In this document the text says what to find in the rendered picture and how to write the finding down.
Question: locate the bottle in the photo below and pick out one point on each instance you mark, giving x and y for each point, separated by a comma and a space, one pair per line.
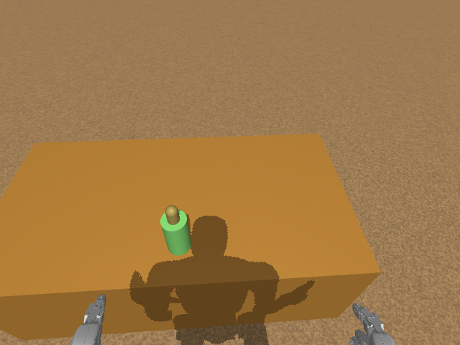
174, 225

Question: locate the left robot hand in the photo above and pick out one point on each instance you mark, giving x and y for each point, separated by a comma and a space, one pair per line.
89, 333

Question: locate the right robot hand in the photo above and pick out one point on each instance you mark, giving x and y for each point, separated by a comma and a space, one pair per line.
373, 326

